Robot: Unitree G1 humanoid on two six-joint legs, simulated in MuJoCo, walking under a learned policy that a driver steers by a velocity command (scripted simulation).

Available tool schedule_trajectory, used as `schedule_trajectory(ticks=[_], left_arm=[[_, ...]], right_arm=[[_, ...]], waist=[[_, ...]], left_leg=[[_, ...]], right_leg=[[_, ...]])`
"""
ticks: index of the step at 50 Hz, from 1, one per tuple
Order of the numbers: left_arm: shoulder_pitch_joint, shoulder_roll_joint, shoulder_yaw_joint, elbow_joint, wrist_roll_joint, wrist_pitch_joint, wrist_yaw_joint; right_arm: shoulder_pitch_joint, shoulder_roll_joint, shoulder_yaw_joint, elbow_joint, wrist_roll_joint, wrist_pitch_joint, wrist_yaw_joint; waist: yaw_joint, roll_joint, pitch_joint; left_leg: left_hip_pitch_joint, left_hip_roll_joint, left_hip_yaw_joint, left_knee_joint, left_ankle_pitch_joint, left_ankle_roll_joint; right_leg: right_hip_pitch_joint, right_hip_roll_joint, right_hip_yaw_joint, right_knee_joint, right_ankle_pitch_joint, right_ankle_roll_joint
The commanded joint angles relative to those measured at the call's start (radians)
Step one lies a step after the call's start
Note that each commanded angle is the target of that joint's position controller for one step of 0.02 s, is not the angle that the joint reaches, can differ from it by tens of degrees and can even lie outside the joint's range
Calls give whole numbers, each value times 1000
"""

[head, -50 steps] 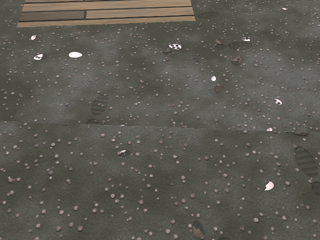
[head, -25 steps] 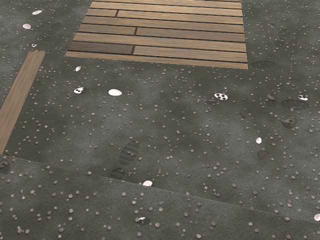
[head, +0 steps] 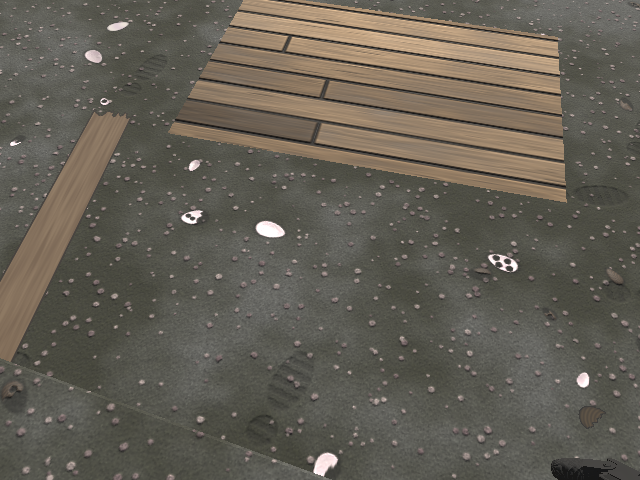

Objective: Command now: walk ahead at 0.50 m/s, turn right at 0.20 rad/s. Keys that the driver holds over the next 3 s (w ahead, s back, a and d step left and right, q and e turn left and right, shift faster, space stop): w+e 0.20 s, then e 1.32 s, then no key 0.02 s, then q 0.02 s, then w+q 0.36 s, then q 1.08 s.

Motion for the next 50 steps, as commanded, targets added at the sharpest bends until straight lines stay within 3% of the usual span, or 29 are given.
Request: schedule_trajectory(ticks=[1,3,5,10,13,14,15,17,19,20,21,22,23,24,25,26,28,30,33,36,39,40,42,43,44,45,46,48,50], left_arm=[[-75,132,32,-107,-8,-26,2],[-35,96,37,-90,-1,0,6],[-26,65,37,-87,-4,21,8],[-146,46,36,-136,12,18,-2],[-225,8,21,-182,33,11,-23],[-243,10,21,-200,32,14,-29],[-180,43,39,-190,41,16,-36],[-120,80,57,-192,44,32,-42],[-109,80,60,-225,37,41,-35],[-28,124,83,-219,33,37,-32],[-7,238,111,-231,35,37,-16],[-92,276,102,-287,39,43,-6],[-53,217,81,-309,46,38,-22],[-89,182,75,-312,37,34,-29],[-130,151,66,-310,18,33,-27],[-156,122,56,-315,11,33,-17],[-188,133,59,-326,28,44,-4],[-173,144,64,-326,36,53,15],[-190,163,73,-335,24,84,41],[-233,151,68,-371,25,110,45],[-236,126,59,-388,25,123,41],[-220,119,58,-383,14,127,36],[-233,123,57,-393,-2,134,42],[-238,101,51,-407,-5,136,48],[-138,46,37,-413,9,135,50],[-173,133,65,-420,25,115,49],[-171,216,92,-391,25,111,51],[-140,192,95,-338,17,141,61],[-146,165,89,-344,5,157,60]], right_arm=[[209,-123,-41,21,-1,-1,-5],[134,-86,-34,27,-17,-19,-2],[125,-86,-39,49,-22,-35,-4],[156,-123,-53,100,-26,-38,-26],[160,-149,-58,116,-24,-23,-46],[172,-154,-61,122,-18,-15,-50],[166,-173,-66,110,-33,-14,-54],[92,-175,-68,75,-1,-2,-59],[139,-188,-75,100,38,25,-63],[144,-188,-76,107,39,33,-67],[227,-162,-67,100,5,27,-69],[338,-70,-41,86,-52,13,-47],[277,-145,-49,68,-14,-2,-31],[133,-171,-57,27,24,8,-35],[104,-158,-55,17,14,25,-47],[108,-159,-58,23,-8,45,-61],[114,-145,-56,16,-15,69,-70],[76,-104,-43,5,-19,73,-71],[63,-78,-26,5,-18,73,-62],[58,-96,-28,7,-12,77,-49],[37,-88,-24,-16,-9,69,-36],[29,-83,-22,-36,-2,64,-28],[86,-104,-34,-23,-3,53,-18],[121,-146,-49,-13,-15,52,-17],[85,-243,-70,-26,-29,62,-28],[116,-239,-72,-20,-60,57,-21],[64,-198,-60,-47,-59,53,-21],[-14,-116,-38,-70,-24,63,-30],[-28,-106,-26,-79,-10,74,-48]], waist=[[-120,119,-80],[-60,146,-30],[-41,123,-12],[-60,63,21],[-77,67,18],[-84,68,20],[-56,56,-40],[-13,84,-41],[-10,138,-13],[44,104,-63],[21,-110,-145],[-98,-296,-251],[-15,-166,-398],[2,-61,-288],[-28,8,-162],[-47,7,-139],[-81,-24,-127],[-72,-38,-158],[-72,-58,-238],[-72,-64,-229],[-60,-123,-201],[-54,-152,-182],[-86,-164,-185],[-90,-102,-179],[3,219,-174],[-37,306,-119],[-27,161,-100],[-2,92,-81],[-8,109,-55]], left_leg=[[446,307,-411,-316,-173,162],[295,251,-266,-384,-58,138],[246,241,-173,-417,63,140],[290,218,1,-418,278,118],[257,194,119,-355,534,96],[270,202,130,-329,574,96],[290,253,128,-255,661,118],[291,236,156,-142,804,100],[341,224,130,33,924,64],[354,202,138,223,837,32],[156,114,138,557,314,-34],[-161,-65,42,897,-547,-101],[-194,-60,-155,961,-515,-92],[-241,-31,-144,925,-436,-80],[-260,3,-134,841,-378,-85],[-230,34,-139,769,-338,-91],[-146,40,-136,608,-291,-93],[-131,17,-125,471,-260,-103],[-45,-10,-121,384,-137,-125],[11,-33,-98,386,-81,-137],[12,-41,-107,299,-160,-124],[-21,-32,-133,181,-225,-104],[97,-23,-126,-61,-100,-64],[208,64,-185,-172,56,-22],[341,309,-416,-177,467,94],[290,440,-621,-225,604,269],[269,423,-528,-205,599,277],[258,288,-321,-184,512,192],[246,234,-212,-203,426,169]], right_leg=[[-495,-89,42,224,110,-13],[-390,-128,55,160,216,1],[-375,-128,62,137,277,12],[-438,-107,79,-122,538,15],[-315,-75,-43,-244,640,15],[-304,-67,-64,-258,624,14],[-244,-63,-67,-108,689,8],[-203,-25,-100,-127,537,-20],[-155,44,-160,-333,283,-58],[-39,63,-154,-482,414,-88],[190,-88,76,-469,920,-184],[417,-297,442,-432,1348,-388],[390,-341,560,-534,1182,-442],[297,-299,487,-586,945,-397],[168,-264,406,-604,868,-340],[102,-239,355,-613,823,-311],[0,-182,319,-637,733,-270],[21,-163,298,-614,857,-258],[7,-133,269,-581,881,-244],[-63,-98,283,-561,779,-228],[-33,-98,360,-532,764,-220],[29,-123,420,-524,757,-215],[38,-93,449,-477,650,-171],[-49,-35,401,-386,476,-122],[-244,130,220,-152,-16,-45],[-418,178,168,69,-220,16],[-426,122,174,248,-140,45],[-413,99,137,378,-13,87],[-413,85,104,418,71,110]])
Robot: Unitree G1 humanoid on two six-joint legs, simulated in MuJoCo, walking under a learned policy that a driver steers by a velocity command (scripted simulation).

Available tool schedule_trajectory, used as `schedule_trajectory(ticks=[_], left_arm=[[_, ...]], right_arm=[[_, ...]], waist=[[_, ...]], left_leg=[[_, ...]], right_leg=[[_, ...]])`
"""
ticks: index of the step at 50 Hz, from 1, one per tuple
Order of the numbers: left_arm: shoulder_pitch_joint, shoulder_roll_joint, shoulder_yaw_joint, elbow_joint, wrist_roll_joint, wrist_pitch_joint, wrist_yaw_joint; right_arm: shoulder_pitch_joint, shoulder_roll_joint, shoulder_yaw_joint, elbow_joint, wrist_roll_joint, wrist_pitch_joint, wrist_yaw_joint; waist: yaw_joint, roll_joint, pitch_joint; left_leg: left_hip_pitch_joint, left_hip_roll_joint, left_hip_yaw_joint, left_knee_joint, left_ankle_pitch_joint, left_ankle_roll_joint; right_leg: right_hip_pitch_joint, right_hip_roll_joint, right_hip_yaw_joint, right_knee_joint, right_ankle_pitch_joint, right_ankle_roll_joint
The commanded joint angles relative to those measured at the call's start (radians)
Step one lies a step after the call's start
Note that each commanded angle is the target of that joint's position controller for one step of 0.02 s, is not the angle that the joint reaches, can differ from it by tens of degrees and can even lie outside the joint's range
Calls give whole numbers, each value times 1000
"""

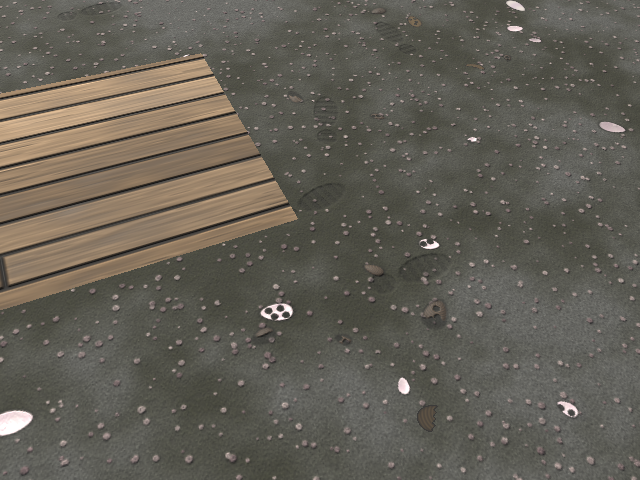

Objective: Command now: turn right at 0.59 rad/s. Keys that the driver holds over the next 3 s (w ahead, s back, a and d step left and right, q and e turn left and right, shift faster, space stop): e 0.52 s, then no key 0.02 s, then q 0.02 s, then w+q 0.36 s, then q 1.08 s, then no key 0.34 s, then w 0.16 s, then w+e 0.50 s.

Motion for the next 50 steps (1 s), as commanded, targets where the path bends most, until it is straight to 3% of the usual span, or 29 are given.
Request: schedule_trajectory(ticks=[1,5,11,14,16,17,18,19,20,21,22,23,24,25,28,30,32,34,37,41,43,44,46,47,48,49,50], left_arm=[[44,93,37,-45,-17,12,6],[-29,53,18,-86,-15,7,2],[-37,33,3,-101,-4,5,-24],[-14,46,11,-97,-6,8,-42],[60,38,18,-68,-5,9,-57],[120,60,31,-40,-2,9,-55],[186,140,60,-28,-3,5,-45],[192,248,75,-47,11,-10,-38],[166,219,66,-61,46,-40,-46],[98,186,51,-58,44,-59,-43],[24,154,42,-63,29,-63,-30],[-12,119,29,-66,13,-61,-20],[-19,105,18,-65,9,-59,-9],[-9,100,13,-63,16,-56,-2],[7,87,1,-48,21,-57,6],[49,64,-10,-24,18,-63,5],[92,82,-10,6,25,-69,-5],[96,109,-5,15,33,-78,-15],[123,123,2,38,23,-99,-24],[125,123,8,55,8,-121,-38],[106,118,8,59,-2,-127,-42],[71,115,6,45,6,-133,-44],[45,78,-5,47,7,-141,-45],[37,22,-23,47,7,-143,-45],[74,-4,-32,5,49,-160,-46],[36,63,-16,-34,24,-181,-46],[-13,111,-1,-34,-2,-185,-44]], right_arm=[[-103,-114,-21,-106,8,-4,-26],[-10,-148,-30,-81,-2,17,-43],[-53,-220,-59,-72,10,23,-18],[-58,-236,-68,-57,28,24,-7],[-82,-241,-72,-48,53,24,-6],[-51,-218,-68,-29,58,20,-7],[-34,-166,-55,-29,36,16,-1],[-93,-121,-36,-99,-11,11,-7],[-167,-160,-48,-115,2,4,-19],[-168,-185,-58,-110,21,5,-23],[-140,-184,-63,-89,16,6,-31],[-122,-191,-68,-75,2,8,-38],[-105,-198,-74,-70,-2,10,-38],[-93,-191,-74,-68,2,9,-35],[-79,-162,-60,-62,17,13,-29],[-72,-140,-45,-52,20,11,-15],[-93,-131,-34,-56,27,-1,4],[-115,-158,-36,-65,41,-17,16],[-110,-156,-32,-63,45,-39,25],[-77,-139,-21,-60,53,-54,37],[-37,-130,-17,-52,54,-60,38],[20,-135,-22,-19,48,-65,38],[186,-138,-32,32,50,-66,33],[257,-200,-51,20,55,-68,25],[259,-310,-63,-19,53,-72,29],[261,-300,-63,-39,44,-81,41],[229,-253,-53,-51,38,-85,43]], waist=[[37,162,-38],[-32,209,-63],[-44,242,-65],[-32,244,-76],[17,229,-88],[34,177,-108],[40,-23,-114],[34,-251,-96],[90,-148,-142],[52,-106,-97],[19,-84,-71],[7,-86,-69],[-2,-95,-76],[-6,-89,-93],[-2,-76,-114],[24,-83,-129],[55,-124,-91],[69,-115,-23],[83,-81,26],[74,-55,36],[47,-37,30],[16,-5,-6],[-63,-12,-31],[-95,114,-29],[-20,355,-64],[-47,326,-67],[-40,201,-8]], left_leg=[[119,225,-151,-175,458,181],[275,275,-136,-188,408,213],[186,314,-50,-219,296,209],[195,338,-33,-184,350,200],[164,325,11,-108,343,149],[94,292,54,-27,265,86],[-123,198,149,210,35,-15],[-436,42,135,457,-399,-105],[-434,30,-36,617,-414,-106],[-429,48,-68,656,-317,-93],[-420,57,-75,632,-220,-90],[-409,52,-73,633,-157,-96],[-374,36,-70,649,-114,-102],[-346,19,-65,660,-82,-107],[-322,8,-59,564,-31,-114],[-280,28,-45,431,15,-109],[-255,35,-28,367,15,-95],[-265,39,-22,317,-27,-69],[-282,48,-23,263,-70,-30],[-222,48,-8,198,-114,18],[-129,34,21,131,-81,37],[-5,8,62,137,26,31],[199,-41,89,44,-1,42],[303,93,-162,-123,-51,110],[426,321,-543,-135,300,216],[442,381,-727,-222,294,361],[421,364,-655,-207,385,357]], right_leg=[[-74,-60,-36,122,81,43],[-97,-107,-75,-78,79,73],[117,-177,-183,-383,47,33],[194,-167,-225,-532,72,-11],[317,-147,-261,-746,217,-68],[442,-125,-249,-839,317,-106],[631,-257,-33,-889,559,-176],[680,-504,329,-866,822,-371],[576,-532,360,-922,684,-449],[527,-469,264,-939,574,-394],[495,-402,190,-938,492,-328],[481,-374,160,-928,528,-297],[458,-351,134,-922,580,-287],[448,-338,125,-917,609,-287],[486,-324,100,-904,630,-286],[506,-307,97,-949,325,-272],[484,-329,153,-1014,81,-281],[468,-356,184,-1044,-3,-290],[481,-385,195,-1055,-44,-295],[459,-396,153,-1047,-33,-292],[409,-385,103,-1025,-1,-279],[345,-354,40,-981,66,-275],[227,-296,-51,-811,154,-236],[124,-229,-136,-511,236,-154],[-102,-104,-195,-158,-93,-68],[-295,-75,-120,-62,-139,-51],[-334,-128,-85,5,-73,-51]])
Over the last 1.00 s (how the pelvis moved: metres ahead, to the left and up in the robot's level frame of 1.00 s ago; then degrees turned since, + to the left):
0.29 0.02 0.01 -34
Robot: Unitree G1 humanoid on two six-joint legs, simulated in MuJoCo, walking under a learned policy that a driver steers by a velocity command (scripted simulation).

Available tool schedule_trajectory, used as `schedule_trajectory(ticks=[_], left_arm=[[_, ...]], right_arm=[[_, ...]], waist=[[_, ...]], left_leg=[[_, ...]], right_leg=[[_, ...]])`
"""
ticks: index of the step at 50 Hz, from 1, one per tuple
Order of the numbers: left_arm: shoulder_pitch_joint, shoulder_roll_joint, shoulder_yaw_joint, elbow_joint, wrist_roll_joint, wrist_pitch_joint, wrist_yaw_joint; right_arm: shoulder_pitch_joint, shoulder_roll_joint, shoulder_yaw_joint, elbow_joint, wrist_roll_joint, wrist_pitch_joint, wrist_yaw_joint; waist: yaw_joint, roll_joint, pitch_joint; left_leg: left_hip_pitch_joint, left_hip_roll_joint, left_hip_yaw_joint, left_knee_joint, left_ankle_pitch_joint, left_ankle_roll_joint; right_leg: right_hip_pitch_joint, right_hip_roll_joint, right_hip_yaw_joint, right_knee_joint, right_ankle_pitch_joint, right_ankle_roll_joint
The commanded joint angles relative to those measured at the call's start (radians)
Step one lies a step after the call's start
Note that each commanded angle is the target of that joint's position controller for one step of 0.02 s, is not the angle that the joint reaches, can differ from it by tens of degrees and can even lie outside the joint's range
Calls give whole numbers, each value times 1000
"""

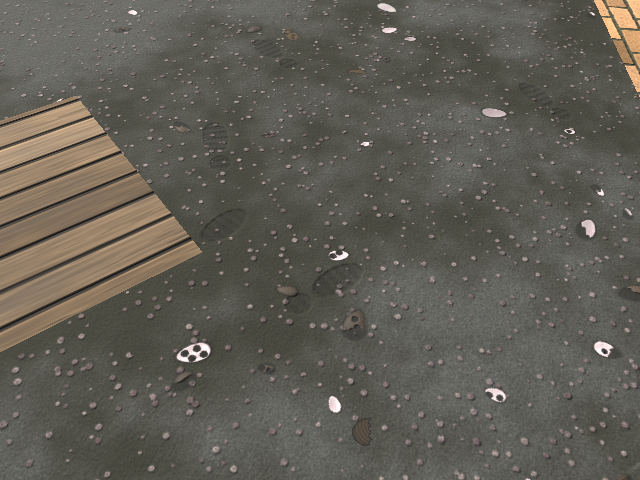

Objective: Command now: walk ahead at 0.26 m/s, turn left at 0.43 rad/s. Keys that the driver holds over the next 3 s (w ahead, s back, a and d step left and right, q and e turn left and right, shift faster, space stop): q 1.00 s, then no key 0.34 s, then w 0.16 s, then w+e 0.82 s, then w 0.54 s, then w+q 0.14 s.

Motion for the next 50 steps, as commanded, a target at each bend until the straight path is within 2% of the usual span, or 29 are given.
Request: schedule_trajectory(ticks=[1,3,8,9,10,12,14,16,19,20,21,22,23,25,27,28,29,30,31,32,33,34,35,36,37,39,42,46,50], left_arm=[[-158,147,35,-161,-11,-43,4],[-145,118,29,-146,16,-20,2],[-210,15,-3,-138,20,6,1],[-195,32,2,-124,33,0,-6],[-181,55,9,-103,32,-1,-10],[-233,44,7,-116,28,-1,-12],[-337,68,15,-149,19,-14,-22],[-440,82,23,-174,9,-34,-33],[-490,75,23,-183,7,-58,-49],[-488,80,22,-188,7,-65,-57],[-508,51,11,-191,16,-70,-67],[-462,14,5,-170,21,-71,-74],[-404,11,11,-152,15,-63,-76],[-286,38,33,-119,-14,-47,-58],[-59,59,58,-27,-18,-51,-38],[78,72,67,22,-5,-51,-36],[126,113,52,28,47,-63,-45],[105,158,56,18,49,-51,-54],[15,161,56,0,31,-34,-53],[-80,184,58,-6,16,-17,-32],[-127,52,22,-50,34,-4,-8],[-152,110,19,-42,52,1,14],[-174,109,7,-46,60,4,25],[-195,106,2,-58,61,14,31],[-189,102,1,-53,57,22,51],[-103,72,-12,-34,41,29,71],[-15,68,-14,-19,31,37,87],[41,83,-6,-29,20,50,99],[87,107,8,-44,21,50,115]], right_arm=[[82,-175,-43,-83,-6,-14,-1],[34,-163,-32,-104,9,7,-20],[51,-157,-33,-92,-1,65,-77],[51,-161,-33,-96,-12,68,-88],[38,-157,-31,-108,-13,72,-96],[30,-139,-26,-121,-7,81,-100],[113,-125,-25,-95,-6,81,-123],[175,-166,-46,-84,2,80,-132],[179,-158,-53,-85,8,77,-143],[135,-152,-55,-99,25,79,-154],[115,-158,-58,-98,23,79,-156],[85,-159,-64,-103,16,83,-151],[80,-156,-67,-101,8,83,-144],[48,-124,-62,-107,7,76,-139],[57,-72,-48,-94,5,72,-112],[95,-18,-31,-81,-9,65,-86],[241,79,-9,-54,-5,64,-68],[361,59,-4,-78,37,67,-64],[350,-20,-15,-87,30,70,-70],[255,-67,-26,-128,32,72,-84],[82,-124,-48,-116,7,103,-113],[39,-116,-45,-173,7,126,-125],[22,-103,-35,-196,-16,143,-132],[15,-141,-47,-205,-26,148,-129],[24,-117,-48,-207,-25,142,-125],[-21,-72,-33,-239,-33,132,-120],[-65,-28,-12,-277,-38,133,-109],[-137,-18,-1,-318,-39,135,-93],[-223,-11,9,-365,-34,128,-77]], waist=[[-43,121,41],[-12,63,33],[-14,119,-33],[-14,120,-81],[-9,98,-113],[-22,125,-80],[-68,134,-35],[-115,166,12],[-125,190,47],[-105,158,73],[-112,114,100],[-98,98,72],[-83,99,37],[-28,110,35],[55,65,-23],[93,5,-82],[36,-167,-225],[-30,-347,-325],[-56,-268,-318],[-81,-249,-273],[5,-8,-154],[-26,-127,-114],[-35,-111,-75],[-49,-100,-38],[-62,-117,-43],[-28,-91,-59],[-2,-48,-85],[22,-29,-58],[52,-69,-37]], left_leg=[[371,370,-548,-261,673,286],[297,298,-399,-255,835,219],[213,173,-241,-202,1055,119],[216,191,-259,-160,1102,111],[198,182,-253,-128,1097,104],[165,170,-290,-92,1062,98],[375,229,-425,-45,891,134],[500,233,-508,-33,756,155],[471,226,-574,-1,714,165],[368,197,-552,9,583,135],[195,121,-491,3,430,103],[17,60,-459,-1,298,68],[-72,44,-463,20,216,52],[-38,20,-459,156,136,23],[-1,-43,-355,457,47,-41],[-160,-92,-303,670,-258,-81],[-434,-146,-319,1054,-652,-120],[-556,-136,-325,1306,-635,-180],[-602,-64,-273,1348,-502,-199],[-632,-9,-194,1389,-348,-197],[-597,14,-129,1357,-243,-158],[-563,6,-128,1460,-171,-155],[-534,18,-139,1472,-150,-153],[-473,8,-153,1345,-24,-146],[-456,-6,-132,1331,44,-148],[-552,-31,-120,1388,71,-169],[-663,-40,-139,1428,67,-186],[-735,-23,-136,1418,96,-206],[-768,25,-126,1390,81,-210]], right_leg=[[-565,-25,48,333,16,25],[-478,-62,52,229,120,43],[-313,7,-5,-18,368,73],[-276,3,18,29,473,62],[-246,16,5,52,526,60],[-255,25,6,34,498,54],[-503,-8,105,17,437,53],[-680,-12,123,-27,351,56],[-704,-23,147,-57,326,59],[-627,-46,173,-178,445,59],[-451,0,105,-314,606,59],[-180,37,89,-381,747,53],[-7,51,101,-375,826,60],[85,-10,173,-486,850,62],[290,-72,122,-678,1063,80],[530,-133,142,-619,1081,68],[827,-262,236,-274,1579,21],[858,-399,475,-296,1738,-95],[740,-451,506,-336,1445,-199],[583,-478,571,-445,1020,-275],[361,-386,435,-559,613,-211],[184,-448,487,-588,617,-269],[79,-431,428,-604,670,-267],[-28,-333,278,-618,603,-224],[-58,-281,200,-619,528,-183],[35,-303,174,-588,687,-204],[169,-321,159,-571,677,-224],[235,-326,146,-571,514,-224],[260,-373,145,-550,479,-229]])
Over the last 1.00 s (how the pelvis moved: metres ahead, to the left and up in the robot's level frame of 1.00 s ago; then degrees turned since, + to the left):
0.04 -0.03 -0.01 -13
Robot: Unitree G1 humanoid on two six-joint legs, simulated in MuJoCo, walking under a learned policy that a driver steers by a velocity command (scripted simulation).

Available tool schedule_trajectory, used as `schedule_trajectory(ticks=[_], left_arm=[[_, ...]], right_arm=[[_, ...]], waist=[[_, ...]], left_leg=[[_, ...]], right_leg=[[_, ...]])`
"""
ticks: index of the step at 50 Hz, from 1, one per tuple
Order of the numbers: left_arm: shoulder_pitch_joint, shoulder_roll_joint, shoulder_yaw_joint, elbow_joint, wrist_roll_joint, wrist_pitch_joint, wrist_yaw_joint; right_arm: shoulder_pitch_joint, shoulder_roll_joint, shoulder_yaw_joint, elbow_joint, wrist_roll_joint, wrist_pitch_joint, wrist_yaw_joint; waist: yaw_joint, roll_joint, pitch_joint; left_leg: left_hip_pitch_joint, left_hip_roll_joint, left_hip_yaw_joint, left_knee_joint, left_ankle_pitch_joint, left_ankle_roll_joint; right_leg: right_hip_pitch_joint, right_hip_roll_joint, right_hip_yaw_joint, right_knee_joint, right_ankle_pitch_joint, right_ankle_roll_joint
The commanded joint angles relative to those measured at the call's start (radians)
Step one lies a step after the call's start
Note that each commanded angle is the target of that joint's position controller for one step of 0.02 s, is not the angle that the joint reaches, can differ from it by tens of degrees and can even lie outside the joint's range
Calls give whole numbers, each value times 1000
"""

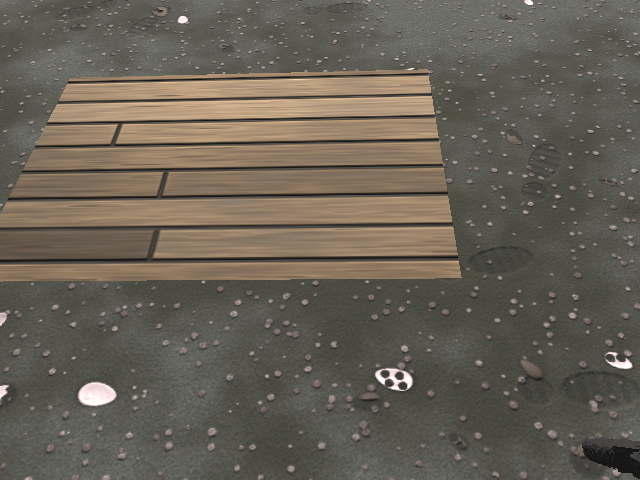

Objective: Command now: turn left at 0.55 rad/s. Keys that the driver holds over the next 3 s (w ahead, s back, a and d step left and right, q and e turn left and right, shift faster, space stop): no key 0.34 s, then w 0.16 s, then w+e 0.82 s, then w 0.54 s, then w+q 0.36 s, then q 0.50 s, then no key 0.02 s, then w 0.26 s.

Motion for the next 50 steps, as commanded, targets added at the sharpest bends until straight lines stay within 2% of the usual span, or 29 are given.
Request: schedule_trajectory(ticks=[1,4,6,7,8,9,10,11,12,13,14,15,16,17,18,20,25,30,35,37,38,39,40,41,42,43,44,46,50], left_arm=[[75,176,51,-63,0,-11,19],[68,212,62,-84,-4,-18,21],[-1,281,80,-114,-15,-19,8],[-69,294,87,-140,-22,-13,-2],[-166,276,87,-178,-26,-2,-12],[-151,265,87,-172,-37,1,-24],[-117,225,81,-164,-55,4,-36],[-257,175,72,-264,-44,5,-55],[-442,149,75,-342,-43,-36,-69],[-376,63,54,-294,-65,-55,-78],[-268,63,47,-232,-68,-41,-70],[-165,122,66,-175,-49,-31,-61],[-34,175,89,-105,-13,-11,-56],[27,208,102,-58,5,6,-63],[43,195,97,-54,4,16,-75],[-59,149,72,-111,-19,22,-97],[-351,111,38,-225,-32,-28,-156],[-337,94,29,-217,-52,-42,-179],[-322,90,38,-216,-71,-42,-177],[-142,104,62,-146,-54,-46,-172],[32,144,89,-84,-41,-42,-161],[152,164,93,-44,-19,-50,-151],[146,214,90,-69,-22,-60,-148],[131,247,110,-89,-41,-55,-142],[100,273,121,-77,-36,-59,-133],[34,185,95,-103,-29,-68,-130],[-56,166,77,-120,-18,-76,-123],[-103,143,76,-117,-29,-83,-113],[-34,159,84,-66,-41,-77,-77]], right_arm=[[-87,-9,11,-122,4,-20,12],[-139,1,21,-149,10,-28,20],[-140,28,49,-166,14,-52,34],[-96,11,48,-144,20,-58,42],[-34,-46,22,-98,30,-54,47],[50,-39,10,-46,34,-57,49],[177,-40,5,4,24,-66,50],[326,-284,-51,70,7,-76,24],[333,-365,-78,76,48,-125,25],[209,-345,-74,90,52,-145,31],[53,-249,-47,53,36,-147,38],[-27,-141,-19,36,27,-144,45],[-83,-73,0,47,13,-124,43],[-90,-39,7,61,6,-112,39],[-79,-54,6,79,9,-109,28],[-20,-80,3,104,17,-121,8],[175,-142,-29,173,22,-156,-17],[225,-142,-39,209,18,-171,-2],[209,-145,-53,238,27,-177,18],[173,-131,-59,246,32,-181,23],[176,-117,-61,258,24,-189,26],[154,-50,-49,226,2,-204,28],[246,-35,-30,172,-7,-221,37],[225,-91,-32,144,21,-234,41],[148,-105,-32,106,63,-247,37],[84,-145,-43,108,57,-246,18],[86,-129,-40,99,35,-232,8],[87,-123,-46,114,-13,-213,13],[-44,-24,-11,90,-20,-209,44]], waist=[[26,-160,-75],[38,-193,-81],[6,-256,-148],[-27,-258,-180],[-66,-213,-180],[-100,-262,-183],[-145,-199,-129],[-229,383,116],[-252,457,261],[-158,448,245],[-62,376,209],[-6,314,153],[46,228,60],[55,137,-16],[71,68,-75],[36,14,-65],[-117,29,-45],[-141,31,21],[-128,21,91],[-37,-28,25],[45,-104,-53],[91,-211,-108],[13,-266,-182],[34,-295,-235],[17,-286,-240],[14,-129,-191],[-50,-103,-104],[-78,-95,-37],[-29,-96,-36]], left_leg=[[-178,52,-15,5,-21,-1],[-125,97,-17,-114,-90,18],[17,156,-28,-264,-312,72],[182,167,10,-453,-292,98],[415,147,92,-696,-98,102],[640,86,172,-780,-47,104],[698,49,147,-913,-163,140],[549,226,-341,-1401,-189,238],[446,268,-652,-1636,-184,306],[431,320,-658,-1681,-308,332],[388,327,-661,-1653,-441,332],[370,329,-581,-1510,-304,320],[326,299,-414,-1358,-217,289],[285,261,-275,-1288,-214,273],[274,250,-229,-1277,-242,262],[314,259,-221,-1321,-257,264],[656,278,-223,-1353,-223,293],[646,318,-182,-1350,-233,301],[575,331,-79,-1298,-167,250],[486,262,80,-1122,-29,208],[416,154,192,-780,-42,174],[129,93,217,-390,-323,146],[-23,122,71,-336,-297,158],[-125,108,28,-348,-201,138],[-246,137,-10,-392,-105,141],[-230,164,-13,-421,-28,156],[-159,178,-43,-574,79,127],[-44,201,-48,-796,64,79],[171,130,39,-1186,251,52]], right_leg=[[255,-302,295,-137,170,-234],[234,-325,300,-136,190,-227],[201,-317,251,-130,387,-188],[121,-280,178,-123,409,-149],[-34,-229,86,-110,279,-119],[-161,-208,45,-120,177,-106],[-229,-119,-16,20,29,-50],[-571,67,-86,467,-394,12],[-813,185,242,694,-538,-24],[-933,237,408,774,-475,-56],[-898,209,388,776,-384,-61],[-804,183,397,748,-264,-35],[-629,181,346,763,-109,1],[-472,188,296,780,40,23],[-377,183,247,793,161,38],[-371,156,230,711,279,49],[-492,83,220,229,373,45],[-412,62,244,110,399,2],[-245,31,180,-1,257,-17],[83,81,70,-118,321,-51],[308,87,74,-137,376,-113],[547,-3,205,-8,537,-165],[644,-118,391,67,567,-236],[669,-202,608,-61,296,-344],[662,-277,836,-192,-198,-393],[567,-260,865,-252,-294,-350],[381,-235,798,-250,-137,-347],[232,-162,651,-240,83,-320],[94,-33,433,-223,342,-245]])
Over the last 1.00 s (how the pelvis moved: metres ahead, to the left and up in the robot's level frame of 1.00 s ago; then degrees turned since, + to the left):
0.25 -0.06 -0.12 36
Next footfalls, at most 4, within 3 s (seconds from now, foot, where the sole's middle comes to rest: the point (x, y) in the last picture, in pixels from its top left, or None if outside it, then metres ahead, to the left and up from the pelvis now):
0.18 left None -0.03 0.21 -0.64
0.76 right None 0.23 -0.06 -0.77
1.20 left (321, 448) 0.57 0.09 -0.77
1.70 right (476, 396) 0.69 -0.24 -0.77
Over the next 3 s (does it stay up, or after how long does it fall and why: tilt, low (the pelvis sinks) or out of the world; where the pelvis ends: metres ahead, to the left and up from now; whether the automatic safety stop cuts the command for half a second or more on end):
stays up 1.11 -0.22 0.01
